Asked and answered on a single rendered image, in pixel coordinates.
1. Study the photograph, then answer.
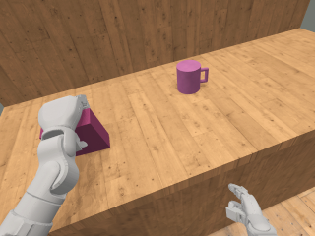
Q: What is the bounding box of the left robot hand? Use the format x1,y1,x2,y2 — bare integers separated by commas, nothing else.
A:
38,94,90,152

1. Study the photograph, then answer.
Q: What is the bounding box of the robot left forearm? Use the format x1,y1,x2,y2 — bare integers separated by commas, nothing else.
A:
0,126,80,236

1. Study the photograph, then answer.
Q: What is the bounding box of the right robot hand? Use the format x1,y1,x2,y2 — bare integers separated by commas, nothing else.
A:
225,183,263,227

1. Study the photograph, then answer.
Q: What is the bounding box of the table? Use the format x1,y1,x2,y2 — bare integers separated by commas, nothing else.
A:
0,0,315,236

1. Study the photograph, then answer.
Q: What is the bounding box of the sponge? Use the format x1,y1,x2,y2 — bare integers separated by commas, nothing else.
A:
39,108,110,156

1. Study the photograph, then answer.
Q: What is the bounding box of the robot right forearm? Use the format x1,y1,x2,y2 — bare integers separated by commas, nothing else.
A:
245,213,278,236

